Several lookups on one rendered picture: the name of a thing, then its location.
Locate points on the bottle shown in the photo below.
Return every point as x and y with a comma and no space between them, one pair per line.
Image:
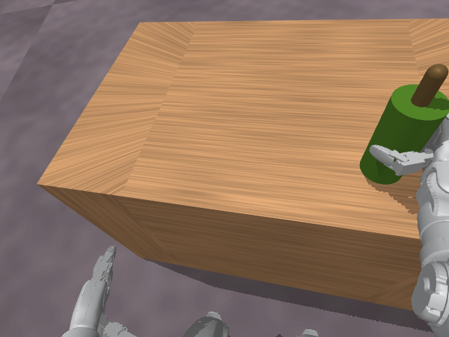
411,117

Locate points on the right robot hand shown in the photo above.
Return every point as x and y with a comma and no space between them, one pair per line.
436,149

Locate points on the right robot arm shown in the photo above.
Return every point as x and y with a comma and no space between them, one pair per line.
430,298

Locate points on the left robot hand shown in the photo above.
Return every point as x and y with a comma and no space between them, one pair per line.
89,311

